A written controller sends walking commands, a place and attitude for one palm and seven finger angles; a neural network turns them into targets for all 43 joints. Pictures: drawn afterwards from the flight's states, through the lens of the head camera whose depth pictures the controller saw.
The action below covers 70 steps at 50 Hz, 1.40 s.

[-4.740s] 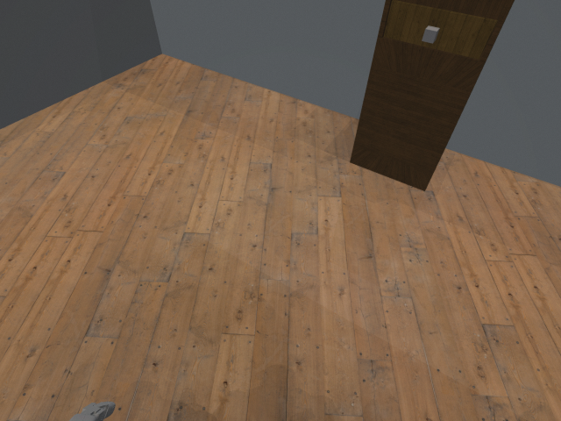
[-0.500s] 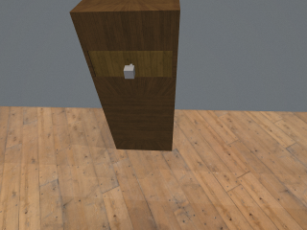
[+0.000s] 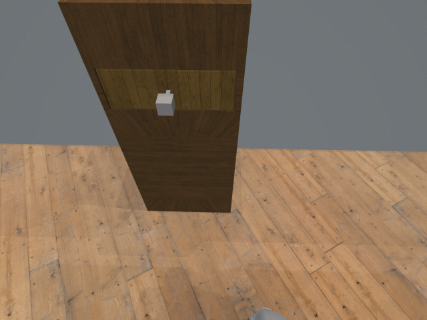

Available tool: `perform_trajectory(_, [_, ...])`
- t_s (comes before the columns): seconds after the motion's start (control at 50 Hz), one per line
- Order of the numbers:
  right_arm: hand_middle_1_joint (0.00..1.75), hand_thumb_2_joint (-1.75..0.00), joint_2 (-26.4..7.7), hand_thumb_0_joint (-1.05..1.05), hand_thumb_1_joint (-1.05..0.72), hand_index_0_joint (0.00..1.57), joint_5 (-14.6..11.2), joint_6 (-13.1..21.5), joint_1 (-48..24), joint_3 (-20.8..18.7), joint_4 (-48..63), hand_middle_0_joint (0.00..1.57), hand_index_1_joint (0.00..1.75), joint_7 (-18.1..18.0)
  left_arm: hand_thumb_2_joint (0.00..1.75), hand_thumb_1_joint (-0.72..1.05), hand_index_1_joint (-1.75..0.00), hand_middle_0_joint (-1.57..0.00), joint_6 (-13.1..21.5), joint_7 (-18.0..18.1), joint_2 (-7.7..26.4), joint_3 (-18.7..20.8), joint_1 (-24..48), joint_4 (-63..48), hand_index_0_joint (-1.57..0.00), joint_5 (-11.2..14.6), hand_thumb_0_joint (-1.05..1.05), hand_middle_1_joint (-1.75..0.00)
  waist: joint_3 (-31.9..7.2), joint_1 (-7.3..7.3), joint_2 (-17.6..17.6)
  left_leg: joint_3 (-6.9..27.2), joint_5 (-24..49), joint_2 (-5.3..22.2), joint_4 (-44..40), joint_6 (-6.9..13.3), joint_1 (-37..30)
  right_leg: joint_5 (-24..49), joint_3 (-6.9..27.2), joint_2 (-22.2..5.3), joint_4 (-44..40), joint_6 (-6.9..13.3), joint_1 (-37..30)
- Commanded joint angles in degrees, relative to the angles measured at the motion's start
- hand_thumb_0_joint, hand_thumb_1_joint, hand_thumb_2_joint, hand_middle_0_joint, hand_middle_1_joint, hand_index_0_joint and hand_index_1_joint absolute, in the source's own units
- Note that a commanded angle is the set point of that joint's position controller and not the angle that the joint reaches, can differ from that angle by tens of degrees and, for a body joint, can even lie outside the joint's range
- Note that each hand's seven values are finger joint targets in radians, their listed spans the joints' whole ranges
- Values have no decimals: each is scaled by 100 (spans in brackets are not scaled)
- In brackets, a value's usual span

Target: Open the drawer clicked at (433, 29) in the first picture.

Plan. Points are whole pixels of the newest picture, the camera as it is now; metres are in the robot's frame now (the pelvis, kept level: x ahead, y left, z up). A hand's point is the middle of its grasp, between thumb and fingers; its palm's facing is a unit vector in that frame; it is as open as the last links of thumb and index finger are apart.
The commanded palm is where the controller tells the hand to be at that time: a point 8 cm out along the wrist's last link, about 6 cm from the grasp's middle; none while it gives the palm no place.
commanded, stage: take the last steps up to it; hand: left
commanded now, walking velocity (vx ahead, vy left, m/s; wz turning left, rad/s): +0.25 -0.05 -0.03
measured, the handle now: (166, 100) +0.67 +0.16 +0.00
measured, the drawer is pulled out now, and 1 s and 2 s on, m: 0.00 0.00 0.00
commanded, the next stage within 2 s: come to a stop and stand still in 0.24 s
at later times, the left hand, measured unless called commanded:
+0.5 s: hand (149, 318) +0.16 +0.15 -0.19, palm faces +0.09 -0.99 -0.13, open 7.3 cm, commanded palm none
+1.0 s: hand (162, 302) +0.18 +0.12 -0.15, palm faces +0.01 -0.96 -0.29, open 7.3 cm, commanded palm none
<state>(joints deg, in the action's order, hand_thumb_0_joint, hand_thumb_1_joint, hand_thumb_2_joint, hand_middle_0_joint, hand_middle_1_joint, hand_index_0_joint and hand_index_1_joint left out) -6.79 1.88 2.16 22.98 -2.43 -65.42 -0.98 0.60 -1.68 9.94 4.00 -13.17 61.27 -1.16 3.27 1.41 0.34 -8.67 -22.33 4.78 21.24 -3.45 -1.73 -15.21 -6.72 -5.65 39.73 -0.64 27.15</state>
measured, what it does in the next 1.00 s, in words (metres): walks ahead: right foot, then left foot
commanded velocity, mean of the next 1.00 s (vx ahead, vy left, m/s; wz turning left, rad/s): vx -0.01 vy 0.02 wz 0.01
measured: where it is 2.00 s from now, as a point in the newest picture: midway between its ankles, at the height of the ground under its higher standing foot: outside the picture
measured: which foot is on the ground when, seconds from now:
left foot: down 0.00-0.04, up 0.06-0.42, down 0.44-0.88, up 0.90-1.00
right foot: up 0.00-0.02, down 0.04-0.48, up 0.50-0.86, down 0.88-1.00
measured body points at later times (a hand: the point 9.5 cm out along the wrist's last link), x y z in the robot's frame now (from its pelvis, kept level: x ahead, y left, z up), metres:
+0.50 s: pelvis +0.17 +0.00 +0.00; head +0.18 +0.02 +0.45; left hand +0.15 +0.21 -0.17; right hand +0.25 -0.23 -0.14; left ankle +0.21 +0.09 -0.73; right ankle +0.11 -0.12 -0.73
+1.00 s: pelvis +0.12 -0.07 +0.01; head +0.12 -0.11 +0.45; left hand +0.18 +0.17 -0.12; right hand +0.16 -0.32 -0.17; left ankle +0.16 +0.08 -0.69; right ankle +0.13 -0.18 -0.73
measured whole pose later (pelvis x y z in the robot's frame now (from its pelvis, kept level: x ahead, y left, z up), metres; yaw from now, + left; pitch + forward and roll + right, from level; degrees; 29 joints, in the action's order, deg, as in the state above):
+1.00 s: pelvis +0.12 -0.07 +0.01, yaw -3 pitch -1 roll +3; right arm -13.5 1.1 -4.9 11.5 -4.8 -59.7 0.3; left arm -1.6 1.4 9.2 2.1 -14.0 57.1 -1.7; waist 0.7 -0.5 2.7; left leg -2.5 -21.7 2.5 48.2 -1.1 24.3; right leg -16.7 -1.7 -3.6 32.6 0.3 14.9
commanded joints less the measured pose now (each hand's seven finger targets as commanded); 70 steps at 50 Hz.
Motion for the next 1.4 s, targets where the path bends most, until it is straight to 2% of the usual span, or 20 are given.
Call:
perform_trajectory(0.0, [30,-90,-934,0,-90,20,-71,99,-33,-192,253,20,30,-27,90,90,-30,-20,230,50,535,141,-1358,142,-20,-36,0,-30,-248,-752,9,22,2521,651,1422,644,1606,542,-82,266,-949,300,-2512])
perform_trajectory(0.02, [30,-90,-544,0,-90,20,-139,130,146,-116,348,20,30,30,90,90,-30,-20,303,137,1144,297,-2028,309,-20,-80,0,-30,-892,-976,-1521,-286,853,65,3220,435,2758,341,1785,-1084,-1526,763,-3673])
perform_trajectory(0.04, [30,-90,-490,0,-90,20,-176,86,36,-84,574,20,30,31,90,90,-30,-20,288,197,1465,319,-2260,327,-20,32,0,-30,-1191,-911,-1923,229,-1144,-262,4681,425,3262,500,3223,-1974,-2414,1154,-3713])
perform_trajectory(0.12, [30,-90,-466,0,-90,20,-66,12,-559,-125,558,20,30,64,90,90,-30,-20,290,282,694,78,-585,-79,-20,18,0,-30,-51,-353,-414,826,113,422,5110,455,3329,76,1872,-1427,-2677,1029,-1612])
perform_trajectory(0.2, [30,-90,-230,0,-90,20,-42,-154,-161,-70,448,20,30,88,90,90,-30,-20,353,309,407,-43,-319,-108,-20,-31,0,-30,-74,34,-572,511,371,356,3870,242,2741,1375,693,-1039,-2721,938,-1097])
perform_trajectory(0.38, [30,-90,-316,0,-90,20,-91,-7,-627,71,515,20,30,56,90,90,-30,-20,221,341,436,-119,-355,47,-20,44,0,-30,-225,-10,-439,326,1934,24,587,176,1414,2306,292,-542,-1749,634,-1646])
perform_trajectory(0.42, [30,-90,-839,0,-90,20,-90,68,-380,22,441,20,30,-41,90,90,-30,-20,135,393,146,-217,-772,65,-20,94,0,-30,-710,-100,704,1099,5119,892,488,525,372,1077,171,-56,-1125,118,-1312])
perform_trajectory(0.48, [30,-90,-1043,0,-90,20,-149,-100,-698,-16,485,20,30,-183,90,90,-30,-20,-84,460,270,-204,-934,76,-20,85,0,-30,-367,-158,1633,1525,6737,1572,43,1213,622,-1295,187,182,-111,-113,-1114])
perform_trajectory(0.54, [30,-90,-1179,0,-90,20,-120,-221,-677,-135,547,20,30,-285,90,90,-30,-20,-206,448,473,-97,-639,-97,-20,35,0,-30,-322,-16,1101,1510,7322,1810,132,1519,436,-1911,615,203,1432,-80,-467])
perform_trajectory(0.68, [30,-90,-1273,0,-90,20,-70,-303,-1335,-329,970,20,30,-222,90,90,-30,-20,-348,375,359,86,-412,-499,-20,27,0,-30,-1170,-113,530,940,5146,1581,182,1397,362,-1204,835,327,2297,-222,-68])
perform_trajectory(0.82, [30,-90,-1191,0,-90,20,-54,-388,-1658,-305,1013,20,30,2,90,90,-30,-20,-213,345,329,4,-876,-400,-20,11,0,-30,-659,-406,1029,837,674,960,90,820,2189,-114,201,320,-847,-103,-1970])
perform_trajectory(0.84, [30,-90,-929,0,-90,20,-103,-408,-1504,-264,988,20,30,39,90,90,-30,-20,-155,365,570,7,-974,-346,-20,-51,0,-30,-511,-427,250,590,-76,469,551,533,2569,36,440,131,-1606,-83,-2197])
perform_trajectory(0.86, [30,-90,-524,0,-90,20,-160,-470,-1418,-175,1083,20,30,72,90,90,-30,-20,-78,381,1041,27,-736,-465,-20,-112,0,-30,-163,-323,-1264,304,-703,-81,1570,149,2891,-1205,2077,-1058,-2653,284,-1469])
perform_trajectory(0.88, [30,-90,-675,0,-90,20,-131,-534,-1673,-197,1273,20,30,110,90,90,-30,-20,-127,379,1380,52,-336,-716,-20,-78,0,-30,273,-417,-1623,646,-840,-124,2294,183,2767,-2251,2924,-1745,-3396,680,-372])
perform_trajectory(0.92, [30,-90,-845,0,-90,20,-71,-623,-1539,-253,1138,20,30,165,90,90,-30,-20,-126,394,1420,104,172,-870,-20,-64,0,-30,562,-258,-1534,979,-310,-142,3160,249,2736,-3062,2887,-1598,-3633,637,369])
perform_trajectory(0.98, [30,-90,-945,0,-90,20,-30,-554,-825,-261,828,20,30,182,90,90,-30,-20,-70,375,1132,60,330,-873,-20,-31,0,-30,481,-38,-1215,935,536,-211,3694,204,2921,-1326,1852,-1096,-3067,428,-405])
perform_trajectory(1.22, [30,-90,-808,0,-90,20,-105,-395,-1064,-113,983,20,30,116,90,90,-30,-20,-2,393,1094,116,-742,-432,-20,-84,0,-30,-450,-569,-1216,725,-241,-299,2041,75,2589,942,1863,-1326,-2463,948,-2328])
perform_trajectory(1.3, [30,-90,-676,0,-90,20,-142,-303,-349,-44,688,20,30,58,90,90,-30,-20,-73,378,1070,100,-258,-391,-20,-36,0,-30,-542,-157,-1224,466,740,-468,313,188,1053,593,1369,-866,-2121,584,-1478])
perform_trajectory(1.34, [30,-90,-989,0,-90,20,-130,-207,-140,-74,594,20,30,10,90,90,-30,-20,-130,356,687,-5,-245,-388,-20,45,0,-30,-642,-61,-41,1087,1031,170,-324,349,239,-84,858,-239,-1290,202,-672])
perform_trajectory(1.38, [30,-90,-1433,0,-90,20,-69,-246,-617,-116,781,20,30,-27,90,90,-30,-20,-167,325,316,-89,-184,-403,-20,30,0,-30,-15,-167,1165,2252,181,1312,-1160,962,1588,-942,281,200,-398,-71,-611])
